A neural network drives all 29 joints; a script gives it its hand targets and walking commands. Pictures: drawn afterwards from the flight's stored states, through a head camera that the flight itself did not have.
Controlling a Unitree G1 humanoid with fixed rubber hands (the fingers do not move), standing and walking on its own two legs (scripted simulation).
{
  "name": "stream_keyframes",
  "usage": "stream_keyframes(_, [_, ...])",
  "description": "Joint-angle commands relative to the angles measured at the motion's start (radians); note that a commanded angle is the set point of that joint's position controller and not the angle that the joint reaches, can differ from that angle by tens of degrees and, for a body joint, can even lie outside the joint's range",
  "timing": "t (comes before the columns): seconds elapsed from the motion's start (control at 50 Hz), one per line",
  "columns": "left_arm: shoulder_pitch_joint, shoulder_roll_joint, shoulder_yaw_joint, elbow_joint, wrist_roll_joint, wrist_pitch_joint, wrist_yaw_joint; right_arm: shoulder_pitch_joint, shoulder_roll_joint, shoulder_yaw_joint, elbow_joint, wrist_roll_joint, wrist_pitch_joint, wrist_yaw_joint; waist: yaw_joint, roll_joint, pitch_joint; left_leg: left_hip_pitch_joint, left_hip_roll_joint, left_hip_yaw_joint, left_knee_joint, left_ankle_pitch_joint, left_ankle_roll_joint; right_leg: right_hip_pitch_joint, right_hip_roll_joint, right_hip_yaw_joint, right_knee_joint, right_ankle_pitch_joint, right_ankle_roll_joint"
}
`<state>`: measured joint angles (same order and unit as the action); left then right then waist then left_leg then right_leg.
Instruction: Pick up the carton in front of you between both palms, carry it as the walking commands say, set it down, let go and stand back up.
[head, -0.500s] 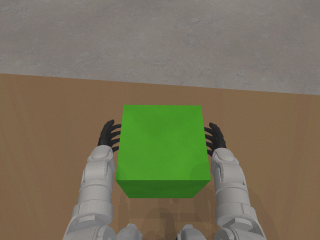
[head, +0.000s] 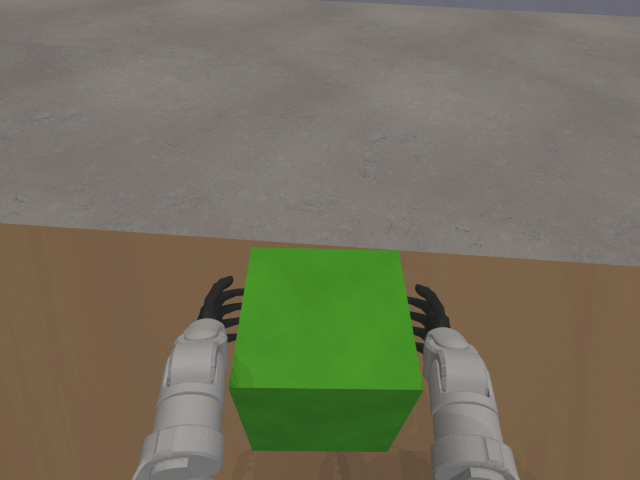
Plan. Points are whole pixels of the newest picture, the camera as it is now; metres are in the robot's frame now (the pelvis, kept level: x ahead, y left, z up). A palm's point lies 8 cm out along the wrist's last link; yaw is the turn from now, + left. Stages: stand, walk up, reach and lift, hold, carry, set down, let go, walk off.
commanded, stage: reach and lift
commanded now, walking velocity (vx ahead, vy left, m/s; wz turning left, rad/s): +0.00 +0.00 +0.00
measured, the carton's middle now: (322, 354) +0.31 +0.00 -0.05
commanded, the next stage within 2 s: hold in 0.78 s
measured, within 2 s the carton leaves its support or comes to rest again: neither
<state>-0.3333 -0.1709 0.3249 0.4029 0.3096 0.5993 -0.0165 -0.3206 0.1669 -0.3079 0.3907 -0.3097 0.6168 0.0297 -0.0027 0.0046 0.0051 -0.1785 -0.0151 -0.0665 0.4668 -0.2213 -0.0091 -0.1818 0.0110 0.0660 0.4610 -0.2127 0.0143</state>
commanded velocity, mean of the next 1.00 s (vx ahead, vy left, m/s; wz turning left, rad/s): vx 0.00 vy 0.00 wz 0.00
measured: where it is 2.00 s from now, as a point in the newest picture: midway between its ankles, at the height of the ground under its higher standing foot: outside the picture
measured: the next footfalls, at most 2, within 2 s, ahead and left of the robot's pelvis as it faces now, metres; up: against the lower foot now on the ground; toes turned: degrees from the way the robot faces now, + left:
right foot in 1.58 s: +0.19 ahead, -0.10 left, +0.00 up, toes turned -10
left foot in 1.96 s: +0.48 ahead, +0.14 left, +0.00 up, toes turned +14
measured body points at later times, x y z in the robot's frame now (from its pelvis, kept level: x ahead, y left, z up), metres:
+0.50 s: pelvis +0.01 +0.00 +0.01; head -0.01 +0.00 +0.46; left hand +0.32 +0.15 +0.03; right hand +0.32 -0.15 +0.03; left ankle +0.02 +0.13 -0.74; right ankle +0.03 -0.13 -0.74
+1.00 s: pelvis +0.01 +0.00 +0.01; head -0.03 +0.00 +0.46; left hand +0.31 +0.15 +0.05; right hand +0.31 -0.15 +0.05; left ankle +0.02 +0.13 -0.74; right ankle +0.03 -0.13 -0.74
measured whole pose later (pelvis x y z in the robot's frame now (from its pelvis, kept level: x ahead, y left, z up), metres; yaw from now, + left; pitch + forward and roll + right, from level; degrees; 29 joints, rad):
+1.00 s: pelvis +0.01 +0.00 +0.01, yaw +0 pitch -8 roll +0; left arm -0.24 -0.15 0.21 0.19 0.26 0.75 -0.01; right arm -0.23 0.15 -0.19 0.18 -0.26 0.77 0.02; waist 0.00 0.00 0.03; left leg -0.02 -0.01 -0.07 0.33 -0.18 -0.01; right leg -0.03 0.01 0.07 0.33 -0.18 0.01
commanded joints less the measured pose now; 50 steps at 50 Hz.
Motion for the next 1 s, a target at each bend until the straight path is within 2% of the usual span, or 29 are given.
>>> stream_keyframes(0.0, [-0.521,-0.964,-0.532,0.031,-0.21,-0.016,-0.246,-0.565,0.938,0.528,-0.004,0.211,-0.036,0.231,-0.001,0.001,-0.216,0.033,-0.069,0.005,-0.089,0.013,0.018,0.062,0.077,-0.013,-0.079,0.002,-0.021])
stream_keyframes(0.14, [-0.512,-0.94,-0.528,0.027,-0.202,-0.007,-0.242,-0.554,0.925,0.528,-0.013,0.205,-0.025,0.222,-0.003,-0.006,-0.227,0.054,-0.073,0.009,-0.104,0.038,0.014,0.097,0.078,-0.015,-0.096,0.032,-0.015])
stream_keyframes(0.48, [-0.364,-0.909,-0.579,-0.104,-0.237,0.032,-0.228,-0.398,0.902,0.57,-0.13,0.238,0.014,0.206,0.0,-0.004,-0.245,0.144,-0.085,0.002,-0.136,0.244,0.0,0.179,0.084,-0.001,-0.128,0.241,-0.004])
stream_keyframes(0.74, [-0.337,-0.898,-0.599,-0.163,-0.254,0.067,-0.219,-0.376,0.878,0.594,-0.193,0.255,0.045,0.202,-0.001,0.0,-0.22,0.16,-0.083,-0.004,-0.148,0.255,-0.003,0.186,0.088,-0.001,-0.138,0.237,-0.005])
stream_keyframes(0.86, [-0.308,-0.89,-0.667,-0.263,-0.295,0.106,-0.209,-0.351,0.875,0.67,-0.295,0.299,0.085,0.193,0.004,-0.002,-0.263,0.204,-0.081,-0.009,-0.159,0.324,-0.007,0.231,0.087,0.007,-0.151,0.302,0.0])
stream_keyframes(0.98, [-0.314,-0.831,-0.6,-0.222,-0.258,0.147,-0.206,-0.352,0.822,0.599,-0.247,0.263,0.124,0.188,0.002,0.0,-0.114,0.15,-0.075,0.004,-0.187,0.134,0.002,0.172,0.081,-0.004,-0.174,0.118,-0.011])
